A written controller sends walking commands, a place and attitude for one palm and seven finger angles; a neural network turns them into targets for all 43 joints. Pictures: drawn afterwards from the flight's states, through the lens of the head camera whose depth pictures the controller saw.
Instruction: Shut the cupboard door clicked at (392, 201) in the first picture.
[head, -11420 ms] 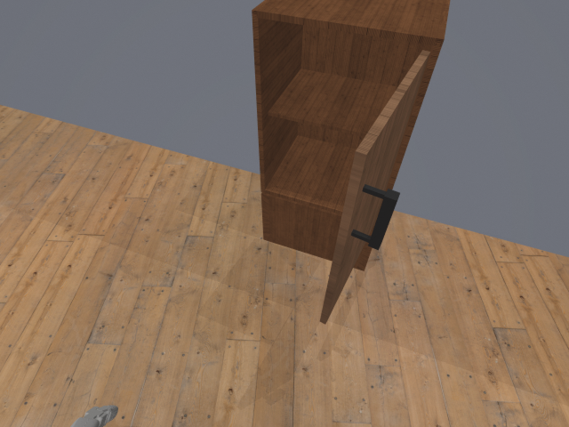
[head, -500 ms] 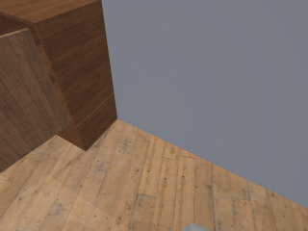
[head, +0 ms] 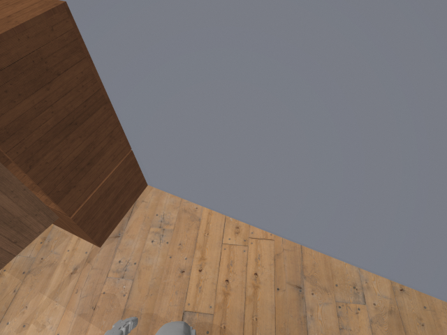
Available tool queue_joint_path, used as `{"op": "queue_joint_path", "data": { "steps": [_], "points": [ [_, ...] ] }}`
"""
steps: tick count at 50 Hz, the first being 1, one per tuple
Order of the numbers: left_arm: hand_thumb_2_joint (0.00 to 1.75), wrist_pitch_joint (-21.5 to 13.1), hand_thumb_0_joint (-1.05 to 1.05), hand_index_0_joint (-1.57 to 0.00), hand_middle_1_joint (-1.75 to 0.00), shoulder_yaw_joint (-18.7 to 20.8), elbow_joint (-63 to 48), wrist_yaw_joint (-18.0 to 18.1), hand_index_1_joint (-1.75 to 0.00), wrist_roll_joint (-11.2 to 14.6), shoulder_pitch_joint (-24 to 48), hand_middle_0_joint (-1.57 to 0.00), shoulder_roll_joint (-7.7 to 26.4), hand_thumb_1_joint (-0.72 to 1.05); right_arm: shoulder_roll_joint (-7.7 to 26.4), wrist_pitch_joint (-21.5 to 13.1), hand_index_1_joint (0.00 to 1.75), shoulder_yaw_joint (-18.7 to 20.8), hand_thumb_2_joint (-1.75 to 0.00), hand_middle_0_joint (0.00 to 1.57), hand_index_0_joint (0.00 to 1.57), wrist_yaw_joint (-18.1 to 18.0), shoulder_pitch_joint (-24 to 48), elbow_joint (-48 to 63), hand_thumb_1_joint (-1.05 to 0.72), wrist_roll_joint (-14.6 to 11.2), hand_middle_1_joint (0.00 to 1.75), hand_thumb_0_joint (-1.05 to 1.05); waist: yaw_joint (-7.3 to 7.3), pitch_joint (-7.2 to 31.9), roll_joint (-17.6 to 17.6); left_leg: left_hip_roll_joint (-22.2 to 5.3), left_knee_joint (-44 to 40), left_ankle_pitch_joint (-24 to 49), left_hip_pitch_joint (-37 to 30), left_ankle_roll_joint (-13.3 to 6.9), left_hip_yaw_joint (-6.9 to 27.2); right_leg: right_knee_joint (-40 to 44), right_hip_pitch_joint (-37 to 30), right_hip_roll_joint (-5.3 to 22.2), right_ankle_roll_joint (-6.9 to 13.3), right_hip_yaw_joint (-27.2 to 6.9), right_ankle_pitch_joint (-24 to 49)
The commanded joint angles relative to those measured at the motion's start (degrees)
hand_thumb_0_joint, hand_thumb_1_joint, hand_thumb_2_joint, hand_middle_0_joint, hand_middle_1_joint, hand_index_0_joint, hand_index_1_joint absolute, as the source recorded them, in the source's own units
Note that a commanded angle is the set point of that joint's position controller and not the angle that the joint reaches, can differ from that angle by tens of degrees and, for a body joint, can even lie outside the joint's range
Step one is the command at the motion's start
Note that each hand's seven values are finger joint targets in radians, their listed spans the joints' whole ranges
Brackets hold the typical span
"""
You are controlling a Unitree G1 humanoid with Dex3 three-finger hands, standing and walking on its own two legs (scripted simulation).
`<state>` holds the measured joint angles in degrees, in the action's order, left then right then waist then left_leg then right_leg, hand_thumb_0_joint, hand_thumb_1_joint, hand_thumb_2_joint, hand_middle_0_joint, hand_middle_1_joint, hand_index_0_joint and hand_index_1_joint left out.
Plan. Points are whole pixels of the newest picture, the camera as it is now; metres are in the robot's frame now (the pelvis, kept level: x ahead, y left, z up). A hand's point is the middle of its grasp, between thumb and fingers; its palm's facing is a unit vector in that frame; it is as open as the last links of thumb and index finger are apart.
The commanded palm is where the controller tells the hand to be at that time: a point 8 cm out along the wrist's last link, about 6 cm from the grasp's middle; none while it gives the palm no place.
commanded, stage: turn to face it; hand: left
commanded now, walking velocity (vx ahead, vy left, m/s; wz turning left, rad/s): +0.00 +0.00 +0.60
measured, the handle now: out of the picture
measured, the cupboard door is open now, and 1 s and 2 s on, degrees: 82 82 82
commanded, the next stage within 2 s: take the last steps up to it in 1.70 s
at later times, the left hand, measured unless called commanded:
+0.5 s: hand out of the picture +0.03 +0.25 -0.17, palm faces +0.35 -0.90 -0.25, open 7.4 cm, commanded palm none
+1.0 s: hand out of the picture +0.00 +0.17 -0.14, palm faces +0.58 -0.77 -0.27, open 7.4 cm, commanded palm none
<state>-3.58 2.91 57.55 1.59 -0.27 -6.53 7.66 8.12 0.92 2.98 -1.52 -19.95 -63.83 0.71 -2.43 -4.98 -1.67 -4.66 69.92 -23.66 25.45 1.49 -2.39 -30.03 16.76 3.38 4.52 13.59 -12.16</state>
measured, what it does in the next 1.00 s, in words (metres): steps on the spot, turning left: left foot, then right foot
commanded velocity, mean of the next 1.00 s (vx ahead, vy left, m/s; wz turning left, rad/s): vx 0.00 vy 0.00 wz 0.60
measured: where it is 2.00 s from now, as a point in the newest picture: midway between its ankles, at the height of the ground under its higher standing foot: outside the picture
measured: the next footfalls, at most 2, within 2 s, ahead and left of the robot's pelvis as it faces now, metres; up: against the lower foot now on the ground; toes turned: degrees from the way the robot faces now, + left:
left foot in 0.32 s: +0.09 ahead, +0.16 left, +0.00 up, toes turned +19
right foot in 0.72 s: +0.14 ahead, -0.10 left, +0.00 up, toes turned +22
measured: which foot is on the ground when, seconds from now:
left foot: up 0.00-0.30, down 0.32-0.72, up 0.74-1.00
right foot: down 0.00-0.32, up 0.34-0.70, down 0.72-1.00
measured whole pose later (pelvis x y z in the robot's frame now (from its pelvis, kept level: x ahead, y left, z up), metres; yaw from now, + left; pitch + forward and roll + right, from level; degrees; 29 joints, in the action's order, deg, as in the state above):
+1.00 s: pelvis +0.05 -0.03 +0.01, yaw +36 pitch -1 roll +3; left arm 0.7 1.6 51.6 1.3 -1.3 -13.0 9.1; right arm 15.9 5.5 5.9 1.3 -10.3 -54.1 1.5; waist -1.0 -4.6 -1.2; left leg -1.6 63.2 -22.8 27.0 4.7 0.0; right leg -29.4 10.9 8.2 0.3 12.0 -17.0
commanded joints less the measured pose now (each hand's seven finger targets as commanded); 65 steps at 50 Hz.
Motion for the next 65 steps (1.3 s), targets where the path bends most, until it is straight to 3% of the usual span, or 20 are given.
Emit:
{"op": "queue_joint_path", "data": {
  "steps": [1, 11, 14, 15, 16, 17, 22, 30, 34, 35, 36, 37, 41, 44, 54, 57, 58, 59, 60, 65],
  "points": [
    [0.9, 0.76, 0.0, -0.2, -0.3, 1.02, -1.85, 0.38, -0.3, -0.81, -3.73, -0.2, 7.39, 0.9, 0.8, 1.24, 0.3, 0.6, -0.9, 0.2, 0.2, 1.09, -5.55, 3.05, -0.9, 0.5, 0.3, 0.0, -0.04, 5.5, 7.54, -2.02, -3.83, 4.41, -0.65, 1.65, 0.74, 15.24, 0.49, 16.85, 1.93, -6.28, 17.68],
    [0.9, 2.87, 0.0, -0.2, -0.3, 2.99, -2.94, 0.28, -0.3, -1.38, -7.09, -0.2, 12.54, 0.9, 4.75, 0.58, 0.3, 1.05, -0.9, 0.2, 0.2, 2.39, 9.19, 11.56, -0.9, 0.35, 0.3, 0.0, 4.39, 4.39, 9.84, -1.14, -26.36, 0.76, 0.11, 1.54, -3.87, 7.79, -10.18, 20.52, 2.93, -4.2, 18.21],
    [0.9, 3.55, 0.0, -0.2, -0.3, 3.34, -3.37, -0.01, -0.3, -0.97, -7.0, -0.2, 13.32, 0.9, 6.99, 0.33, 0.3, 1.69, -0.9, 0.2, 0.2, 2.39, 7.12, 12.27, -0.9, 0.52, 0.3, 0.0, 2.39, 6.05, 4.9, 0.13, -37.16, 8.42, -9.04, 0.69, -4.65, -0.57, -7.01, 19.47, -0.28, -1.6, 15.0],
    [0.9, 4.0, 0.0, -0.2, -0.3, 3.39, -4.19, -0.15, -0.3, -0.48, -6.22, -0.2, 12.74, 0.9, 9.78, -0.03, 0.3, 2.52, -0.9, 0.2, 0.2, 2.35, 3.25, 11.64, -0.9, 0.63, 0.3, 0.0, -0.18, 7.64, -2.6, -1.96, -44.36, 17.48, -16.24, -0.97, 0.48, -9.26, -1.16, 16.15, -3.41, 0.55, 8.73],
    [0.9, 4.29, 0.0, -0.2, -0.3, 2.82, -6.88, -0.59, -0.3, 0.09, -5.21, -0.2, 9.07, 0.9, 16.05, -0.45, 0.3, 3.79, -0.9, 0.2, 0.2, 1.87, 0.07, 11.75, -0.9, 1.04, 0.3, 0.0, -1.62, 7.41, -19.94, -15.53, -49.95, 37.22, -22.06, -8.02, 21.15, -22.53, 12.81, 7.02, -8.79, 2.03, -17.31],
    [0.9, 4.69, 0.0, -0.2, -0.3, 2.13, -9.45, -0.41, -0.3, -0.48, -0.77, -0.2, 9.12, 0.9, 18.62, -0.01, 0.3, 4.03, -0.9, 0.2, 0.2, 1.25, -1.82, 10.98, -0.9, 0.76, 0.3, 0.0, -3.0, 7.36, -17.79, -21.12, -51.32, 45.79, -21.39, -13.76, 26.01, -31.96, 16.69, 3.74, -9.31, -4.89, -28.55],
    [0.9, 5.08, 0.0, -0.2, -0.3, 2.99, -7.04, -0.99, -0.3, -0.62, -4.05, -0.2, 10.26, 0.9, 14.68, -0.38, 0.3, 2.63, -0.9, 0.2, 0.2, 0.54, 10.39, 14.68, -0.9, 0.59, 0.3, 0.0, 1.95, 6.95, -9.33, -10.09, -51.06, 26.8, -14.8, -9.59, 14.51, -36.14, 14.58, 3.85, -9.3, -11.62, -11.44],
    [0.9, 5.08, 0.0, -0.2, -0.3, 2.23, -9.38, -0.31, -0.3, -0.11, -2.78, -0.2, 9.33, 0.9, 16.06, 0.46, 0.3, 3.77, -0.9, 0.2, 0.2, 1.07, 8.49, 14.34, -0.9, 0.82, 0.3, 0.0, 0.49, 7.94, -6.26, -8.86, -50.45, 23.08, -15.23, -11.45, 20.53, -19.18, 8.75, 0.47, -9.51, -11.92, -14.02],
    [0.9, 4.11, 0.0, -0.2, -0.3, 2.32, -8.48, 0.01, -0.3, 0.32, -9.26, -0.2, 10.74, 0.9, 15.72, 1.08, 0.3, 4.16, -0.9, 0.2, 0.2, 1.4, 12.25, 15.85, -0.9, 0.33, 0.3, 0.0, 3.99, 9.49, -6.97, -4.62, -44.06, 26.14, -7.15, -8.26, 20.65, 1.05, -7.02, -1.72, -8.86, -10.64, -4.43],
    [0.9, 3.56, 0.0, -0.2, -0.3, 2.94, -8.14, 0.34, -0.3, -0.11, -11.93, -0.2, 13.08, 0.9, 13.36, 1.1, 0.3, 3.98, -0.9, 0.2, 0.2, 1.59, 12.67, 16.41, -0.9, -0.04, 0.3, 0.0, 5.47, 10.58, -0.61, -0.63, -38.59, 18.45, -0.79, -5.05, 17.96, 10.38, -14.94, 2.78, -7.87, -14.35, -1.78],
    [0.9, 3.12, 0.0, -0.2, -0.3, 4.11, -8.38, 0.73, -0.3, -1.25, -12.6, -0.2, 19.29, 0.9, 8.71, 1.13, 0.3, 3.29, -0.9, 0.2, 0.2, 1.87, 11.78, 17.74, -0.9, -0.47, 0.3, 0.0, 6.01, 9.69, 18.17, 8.54, -24.88, -1.04, 10.48, 0.46, 6.78, 16.33, -20.15, 19.48, -2.28, -30.37, 0.25],
    [0.9, 3.43, 0.0, -0.2, -0.3, 3.86, -9.37, 0.84, -0.3, -0.98, -11.04, -0.2, 20.91, 0.9, 11.11, 1.23, 0.3, 3.77, -0.9, 0.2, 0.2, 1.81, 13.75, 18.35, -0.9, 0.21, 0.3, 0.0, 6.08, 7.59, 18.27, 7.58, -12.24, -10.68, 9.77, 0.98, 6.71, 15.95, -10.85, 26.84, 2.98, -34.73, 6.02],
    [0.9, 3.17, 0.0, -0.2, -0.3, 2.05, -11.65, 0.64, -0.3, -0.82, -0.73, -0.2, 13.96, 0.9, 10.67, 2.91, 0.3, 4.06, -0.9, 0.2, 0.2, 3.01, 10.31, 14.79, -0.9, 0.9, 0.3, 0.0, 0.45, -0.49, 11.62, 3.73, 3.5, 1.45, 8.85, 1.73, 6.04, 13.75, -0.69, 16.47, 0.65, -18.17, 4.4],
    [0.9, 2.82, 0.0, -0.2, -0.3, 1.87, -10.59, 0.64, -0.3, -0.89, -4.67, -0.2, 13.49, 0.9, 9.65, 2.76, 0.3, 3.6, -0.9, 0.2, 0.2, 3.28, 10.14, 14.38, -0.9, 0.54, 0.3, 0.0, 1.83, 1.68, 12.4, 3.8, -0.62, 2.98, 8.97, 2.96, 3.42, 11.49, -8.03, 14.98, -0.14, -12.19, 13.45],
    [0.9, 3.73, 0.0, -0.2, -0.3, 3.17, -7.9, 0.33, -0.3, -1.54, -10.88, -0.2, 17.12, 0.9, 8.85, 1.68, 0.3, 1.61, -0.9, 0.2, 0.2, 3.0, 16.75, 16.61, -0.9, -0.18, 0.3, 0.0, 6.17, 6.27, 15.08, 3.23, -25.73, -3.36, -1.08, 2.19, -3.31, 4.78, -15.42, 19.4, 2.29, -7.79, 28.98],
    [0.9, 4.23, 0.0, -0.2, -0.3, 3.49, -7.73, -0.02, -0.3, -0.96, -9.06, -0.2, 17.61, 0.9, 10.5, 0.96, 0.3, 1.83, -0.9, 0.2, 0.2, 2.7, 11.63, 15.66, -0.9, 0.02, 0.3, 0.0, 3.3, 8.67, 12.9, 4.08, -39.82, 7.5, -11.59, 0.95, -4.82, -1.98, -11.38, 18.23, -1.53, -3.66, 24.64],
    [0.9, 4.49, 0.0, -0.2, -0.3, 3.41, -8.08, -0.2, -0.3, -0.36, -8.23, -0.2, 16.59, 0.9, 13.02, 0.38, 0.3, 2.56, -0.9, 0.2, 0.2, 2.69, 8.02, 14.77, -0.9, 0.12, 0.3, 0.0, 0.75, 10.64, 6.59, 2.18, -47.25, 16.28, -20.93, -0.24, -1.48, -10.2, -4.99, 16.48, -4.19, -2.3, 19.25],
    [0.9, 4.69, 0.0, -0.2, -0.3, 2.76, -10.2, -0.62, -0.3, 0.05, -7.07, -0.2, 12.82, 0.9, 19.81, -0.16, 0.3, 4.23, -0.9, 0.2, 0.2, 2.3, 4.7, 14.57, -0.9, 0.44, 0.3, 0.0, -1.49, 12.12, -12.14, -12.18, -50.03, 34.38, -31.26, -5.91, 17.87, -23.55, 11.13, 8.17, -8.93, -0.99, -8.93],
    [0.9, 5.21, 0.0, -0.2, -0.3, 1.48, -12.48, -0.42, -0.3, -0.25, -2.86, -0.2, 10.95, 0.9, 23.09, 0.35, 0.3, 4.7, -0.9, 0.2, 0.2, 1.74, 1.27, 13.39, -0.9, -0.1, 0.3, 0.0, -3.04, 11.38, -17.1, -19.33, -49.04, 55.3, -30.02, -12.12, 23.97, -30.86, 17.56, 4.59, -10.22, -6.26, -27.36],
    [0.9, 5.78, 0.0, -0.2, -0.3, 2.22, -8.57, -0.61, -0.3, -0.42, -3.58, -0.2, 12.26, 0.9, 16.13, -0.02, 0.3, 2.33, -0.9, 0.2, 0.2, 0.41, 10.62, 15.14, -0.9, 0.36, 0.3, 0.0, 1.53, 6.58, -8.93, -9.73, -48.71, 44.1, -20.72, -10.3, 13.63, -37.51, 14.97, 4.34, -9.96, -12.2, -12.77]
  ]
}}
